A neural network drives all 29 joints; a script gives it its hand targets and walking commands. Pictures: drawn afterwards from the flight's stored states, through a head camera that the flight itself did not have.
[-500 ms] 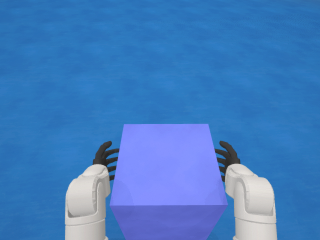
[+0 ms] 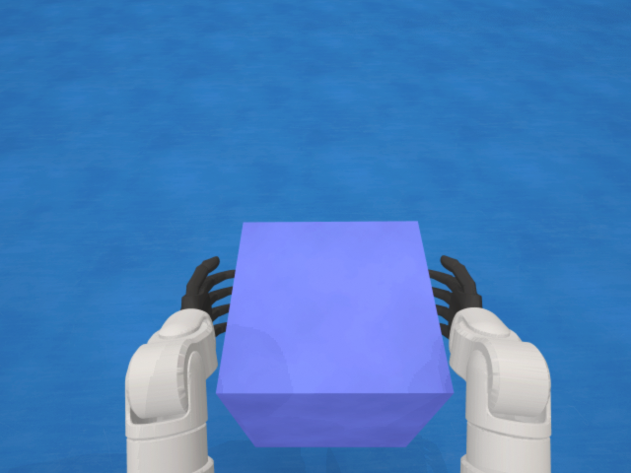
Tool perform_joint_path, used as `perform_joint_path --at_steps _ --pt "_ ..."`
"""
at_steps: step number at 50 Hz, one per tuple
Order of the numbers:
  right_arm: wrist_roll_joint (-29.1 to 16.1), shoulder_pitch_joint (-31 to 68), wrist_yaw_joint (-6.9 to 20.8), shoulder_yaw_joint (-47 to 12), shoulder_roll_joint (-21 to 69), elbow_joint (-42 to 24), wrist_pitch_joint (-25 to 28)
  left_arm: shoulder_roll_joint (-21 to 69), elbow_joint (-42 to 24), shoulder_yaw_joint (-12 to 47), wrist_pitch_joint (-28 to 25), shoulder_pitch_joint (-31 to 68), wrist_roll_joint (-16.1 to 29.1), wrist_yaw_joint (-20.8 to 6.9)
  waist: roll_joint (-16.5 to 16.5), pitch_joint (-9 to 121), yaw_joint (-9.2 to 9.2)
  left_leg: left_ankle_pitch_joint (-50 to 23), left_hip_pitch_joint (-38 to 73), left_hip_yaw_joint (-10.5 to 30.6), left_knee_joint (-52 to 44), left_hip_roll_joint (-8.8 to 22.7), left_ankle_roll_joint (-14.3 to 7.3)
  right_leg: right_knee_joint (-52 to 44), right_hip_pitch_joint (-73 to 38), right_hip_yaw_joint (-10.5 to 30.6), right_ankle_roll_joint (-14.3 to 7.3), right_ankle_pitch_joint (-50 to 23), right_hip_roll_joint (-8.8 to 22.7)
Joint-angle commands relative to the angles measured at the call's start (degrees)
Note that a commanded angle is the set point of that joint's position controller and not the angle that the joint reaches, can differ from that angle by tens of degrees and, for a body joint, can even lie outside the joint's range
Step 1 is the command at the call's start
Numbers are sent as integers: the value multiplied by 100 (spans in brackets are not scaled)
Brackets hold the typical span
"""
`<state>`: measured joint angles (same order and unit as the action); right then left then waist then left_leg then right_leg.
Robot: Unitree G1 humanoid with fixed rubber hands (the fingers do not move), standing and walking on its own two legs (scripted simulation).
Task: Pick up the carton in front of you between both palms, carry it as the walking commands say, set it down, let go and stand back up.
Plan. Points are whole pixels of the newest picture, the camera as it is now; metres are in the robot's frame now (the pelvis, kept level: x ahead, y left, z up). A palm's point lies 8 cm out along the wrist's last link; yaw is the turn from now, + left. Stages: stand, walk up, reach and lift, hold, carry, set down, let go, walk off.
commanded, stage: carry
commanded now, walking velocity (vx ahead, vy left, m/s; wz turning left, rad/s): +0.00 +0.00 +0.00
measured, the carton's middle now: (330, 342) +0.28 +0.00 +0.02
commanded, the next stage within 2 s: hold in 1.92 s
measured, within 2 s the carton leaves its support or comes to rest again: neither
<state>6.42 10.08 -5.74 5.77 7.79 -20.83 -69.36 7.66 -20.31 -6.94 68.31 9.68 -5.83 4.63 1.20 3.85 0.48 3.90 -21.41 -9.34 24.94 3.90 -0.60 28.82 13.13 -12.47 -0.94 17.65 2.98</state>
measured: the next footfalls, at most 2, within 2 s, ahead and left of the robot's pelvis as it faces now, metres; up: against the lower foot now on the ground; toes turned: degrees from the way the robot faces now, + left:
none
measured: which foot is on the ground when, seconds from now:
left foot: down 0.00-1.00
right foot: down 0.00-1.00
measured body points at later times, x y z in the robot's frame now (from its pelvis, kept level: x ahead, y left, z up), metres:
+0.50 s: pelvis +0.06 +0.00 -0.01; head +0.05 +0.00 +0.44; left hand +0.35 +0.14 +0.04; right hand +0.34 -0.16 +0.04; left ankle +0.08 +0.10 -0.73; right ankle -0.03 -0.10 -0.73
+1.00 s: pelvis +0.02 -0.01 +0.00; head +0.00 -0.01 +0.45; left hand +0.33 +0.13 +0.03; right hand +0.32 -0.17 +0.03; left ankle +0.08 +0.10 -0.74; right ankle -0.03 -0.10 -0.74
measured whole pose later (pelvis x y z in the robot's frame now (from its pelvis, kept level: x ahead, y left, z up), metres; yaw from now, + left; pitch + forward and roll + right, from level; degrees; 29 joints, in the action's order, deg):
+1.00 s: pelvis +0.02 -0.01 +0.00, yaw -2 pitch +2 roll +0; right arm 14.2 14.4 -1.3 11.5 8.6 11.9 -40.9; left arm 8.5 11.6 -11.8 40.7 14.1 -14.1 0.1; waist -0.1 5.4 0.0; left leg 11.2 -20.5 -11.1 30.6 5.0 -0.8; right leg 31.6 12.0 -10.0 -1.2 21.0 2.7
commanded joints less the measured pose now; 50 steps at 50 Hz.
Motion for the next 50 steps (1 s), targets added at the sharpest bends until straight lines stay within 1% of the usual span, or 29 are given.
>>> perform_joint_path --at_steps 1,2,3,4,5,7,9,12,15,19,22,24,27,32,36,38,40,44,47,50 --pt "-2202 2603 1454 -3941 4889 -7 -66 4680 -307 4155 209 2638 2266 -1477 613 2219 -29 -3148 2265 1053 63 1288 -412 -54 168 586 289 -312 490" --pt "-2174 2473 1475 -3872 4939 244 -66 4645 -251 4158 268 2772 2263 -1485 746 2065 -31 -2674 1886 1086 -72 1199 -416 -96 -52 603 322 -240 501" --pt "-2148 2466 1488 -3827 4989 411 -73 4671 -116 4171 295 2914 2262 -1495 583 1960 -37 -2649 1700 956 -72 1071 -345 -79 -216 613 333 -506 552" --pt "-2118 2483 1496 -3797 5022 546 -72 4713 30 4180 301 2960 2267 -1507 425 1877 -44 -2837 1618 848 57 979 -293 -35 -268 614 338 -911 580" --pt "-2087 2496 1501 -3782 5039 661 -61 4769 172 4181 291 2972 2273 -1519 343 1859 -38 -3006 1579 748 198 896 -246 -17 -306 602 338 -1373 610" --pt "-2068 2603 1506 -3797 5113 798 -5 4898 429 4178 219 2987 2258 -1540 214 1943 -36 -3346 1650 612 428 800 -215 41 -313 595 337 -2041 624" --pt "-2074 2746 1519 -3860 5233 851 98 5052 615 4163 99 3007 2227 -1555 144 2035 -43 -3634 1711 556 596 759 -227 118 -316 584 346 -2359 599" --pt "-2078 2920 1562 -3948 5395 859 337 5249 827 4103 -168 2992 2126 -1574 45 2128 -49 -3800 1736 521 741 726 -251 195 -335 584 343 -2538 546" --pt "-2042 3041 1611 -4004 5481 840 654 5314 886 4056 -516 3015 1976 -1585 -39 2201 -50 -3527 1646 480 825 663 -244 226 -466 612 311 -2796 541" --pt "-1964 3014 1629 -4077 5424 834 1031 5193 833 4047 -926 2939 1802 -1560 -186 2249 -44 -2819 1442 416 878 574 -189 257 -692 662 239 -3326 627" --pt "-1789 2797 1611 -3984 5241 1002 1289 4991 942 3929 -1192 2727 1613 -1543 -250 2251 -41 -2355 1332 385 912 547 -170 264 -753 693 175 -3507 685" --pt "-1629 2674 1594 -3850 5120 1153 1478 4855 1079 3801 -1383 2617 1467 -1539 -257 2193 -40 -2075 1292 366 893 541 -154 244 -707 702 139 -3411 709" --pt "-1315 2599 1556 -3524 4899 1395 1798 4621 1276 3520 -1697 2554 1158 -1508 -207 2053 -43 -1761 1291 359 834 571 -141 145 -551 705 108 -2933 700" --pt "-806 2743 1512 -2841 4652 2118 2395 4427 2002 2918 -2314 2803 716 -1491 -151 1750 -45 -1308 1235 394 665 625 -129 -55 -298 737 71 -2184 677" --pt "-490 3159 1564 -2345 4766 2880 2924 4575 2765 2469 -2853 3243 433 -1548 -141 1563 -34 -783 1173 432 462 629 -118 -234 -138 783 24 -1557 659" --pt "-427 3385 1617 -2257 4967 3158 3149 4773 3045 2386 -3078 3468 376 -1599 -144 1555 -35 -606 1176 448 397 625 -109 -293 -101 804 -3 -1350 652" --pt "-406 3536 1664 -2263 5158 3302 3298 4963 3201 2384 -3224 3618 362 -1644 -147 1608 -37 -540 1203 459 370 622 -103 -315 -105 815 -27 -1254 646" --pt "-485 3526 1706 -2458 5354 3230 3313 5164 3139 2557 -3236 3592 433 -1680 -135 1750 -42 -573 1251 453 365 617 -103 -289 -154 814 -62 -1247 635" --pt "-656 3335 1698 -2717 5365 2941 3113 5175 2846 2798 -3038 3390 583 -1660 -125 1810 -41 -628 1244 441 367 619 -101 -254 -178 809 -66 -1295 630" --pt "-670 3163 1683 -2714 5237 2834 2932 5053 2753 2784 -2854 3206 579 -1635 -127 1796 -39 -629 1205 435 356 630 -89 -249 -151 813 -68 -1295 624"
